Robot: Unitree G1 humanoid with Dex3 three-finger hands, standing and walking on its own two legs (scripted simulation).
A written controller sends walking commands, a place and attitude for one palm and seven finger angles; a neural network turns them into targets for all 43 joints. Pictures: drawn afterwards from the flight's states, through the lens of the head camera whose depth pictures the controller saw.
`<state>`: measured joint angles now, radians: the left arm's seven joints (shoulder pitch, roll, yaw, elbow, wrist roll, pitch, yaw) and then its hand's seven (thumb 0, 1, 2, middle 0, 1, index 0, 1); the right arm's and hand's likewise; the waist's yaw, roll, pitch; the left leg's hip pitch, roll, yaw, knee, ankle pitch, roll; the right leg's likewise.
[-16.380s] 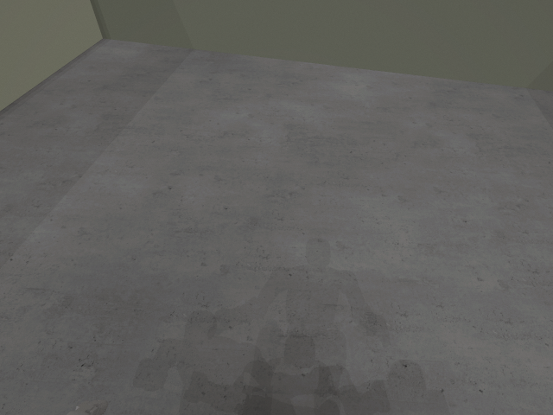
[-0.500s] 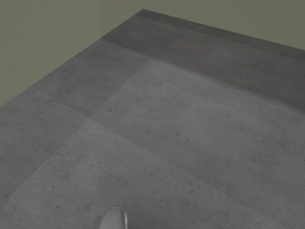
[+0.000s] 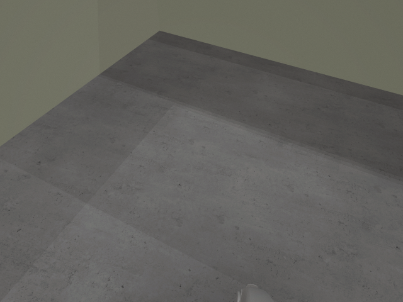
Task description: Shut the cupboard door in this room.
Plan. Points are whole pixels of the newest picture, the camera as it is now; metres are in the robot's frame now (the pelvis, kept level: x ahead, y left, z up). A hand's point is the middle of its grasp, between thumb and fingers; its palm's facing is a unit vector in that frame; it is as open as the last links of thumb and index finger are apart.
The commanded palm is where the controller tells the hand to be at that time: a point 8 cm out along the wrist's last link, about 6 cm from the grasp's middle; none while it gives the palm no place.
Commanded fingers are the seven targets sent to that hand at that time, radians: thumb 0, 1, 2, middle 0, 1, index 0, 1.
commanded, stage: walk around to get in front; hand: left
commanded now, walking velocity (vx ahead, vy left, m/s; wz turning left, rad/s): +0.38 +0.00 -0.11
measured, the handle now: out of the picture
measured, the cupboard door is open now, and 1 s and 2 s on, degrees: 81 81 81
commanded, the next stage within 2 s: walk to a spot facing it in 1.34 s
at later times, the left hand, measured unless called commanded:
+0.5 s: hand (154, 267) +0.23 +0.13 -0.17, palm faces +0.05 -0.98 -0.18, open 7.3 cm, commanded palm none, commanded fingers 0.00 0.90 0.90 -0.20 -0.30 -0.20 -0.30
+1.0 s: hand (160, 161) +0.54 +0.17 -0.16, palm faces -0.03 -0.98 -0.19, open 7.4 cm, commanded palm none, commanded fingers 0.00 0.90 0.90 -0.20 -0.30 -0.20 -0.30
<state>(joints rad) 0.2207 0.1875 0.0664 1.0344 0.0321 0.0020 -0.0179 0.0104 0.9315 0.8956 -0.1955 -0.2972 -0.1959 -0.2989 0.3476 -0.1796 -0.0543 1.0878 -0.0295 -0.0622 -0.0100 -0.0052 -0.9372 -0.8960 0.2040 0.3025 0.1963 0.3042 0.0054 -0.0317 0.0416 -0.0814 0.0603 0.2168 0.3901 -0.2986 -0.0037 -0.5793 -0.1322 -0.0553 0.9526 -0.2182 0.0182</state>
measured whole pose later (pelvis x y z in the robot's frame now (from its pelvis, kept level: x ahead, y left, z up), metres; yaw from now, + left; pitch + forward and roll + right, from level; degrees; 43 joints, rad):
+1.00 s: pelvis +0.45 -0.01 +0.00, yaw -3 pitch -1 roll +1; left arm 0.16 0.18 0.07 1.03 0.03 0.00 -0.02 0.00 0.91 0.90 -0.19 -0.30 -0.19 -0.30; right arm 0.39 -0.14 -0.05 1.13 -0.03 -0.06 -0.01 0.00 -0.93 -0.90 0.20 0.30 0.20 0.30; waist -0.02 -0.02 0.04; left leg -0.05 0.04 0.25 0.33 -0.26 0.01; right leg -0.59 -0.15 -0.07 0.89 -0.15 0.04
